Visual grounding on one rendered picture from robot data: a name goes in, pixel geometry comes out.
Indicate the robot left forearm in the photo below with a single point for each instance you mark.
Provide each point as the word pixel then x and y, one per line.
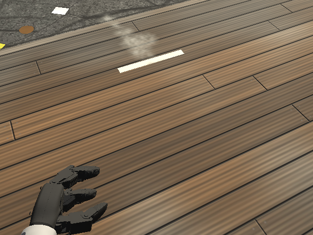
pixel 39 229

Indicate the left robot hand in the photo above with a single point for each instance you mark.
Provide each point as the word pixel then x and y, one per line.
pixel 53 200

